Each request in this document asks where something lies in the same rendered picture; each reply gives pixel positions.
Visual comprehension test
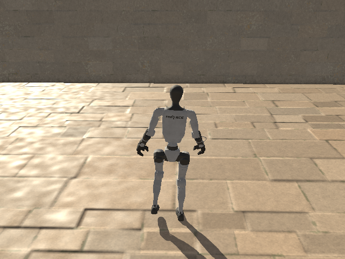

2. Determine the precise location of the left robot upper arm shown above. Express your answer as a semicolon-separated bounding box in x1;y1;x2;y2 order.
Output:
146;107;164;137

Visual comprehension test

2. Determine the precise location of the right robot upper arm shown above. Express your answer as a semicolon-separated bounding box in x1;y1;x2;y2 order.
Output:
186;109;200;139

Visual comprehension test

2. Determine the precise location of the robot right hand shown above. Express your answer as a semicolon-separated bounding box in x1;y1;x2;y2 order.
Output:
193;145;205;155

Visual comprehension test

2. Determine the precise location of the robot left forearm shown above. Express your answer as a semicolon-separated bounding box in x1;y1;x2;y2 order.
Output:
139;128;151;147

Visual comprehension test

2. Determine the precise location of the robot right forearm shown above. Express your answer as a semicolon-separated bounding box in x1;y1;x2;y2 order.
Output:
195;131;204;147

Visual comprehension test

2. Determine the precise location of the humanoid robot torso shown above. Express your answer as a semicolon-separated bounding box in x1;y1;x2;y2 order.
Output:
162;107;187;162

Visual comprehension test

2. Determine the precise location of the robot left hand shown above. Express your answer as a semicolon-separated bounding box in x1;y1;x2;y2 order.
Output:
136;143;149;156

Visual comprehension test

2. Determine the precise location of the robot left shin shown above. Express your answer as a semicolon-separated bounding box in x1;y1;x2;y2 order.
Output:
153;170;162;207

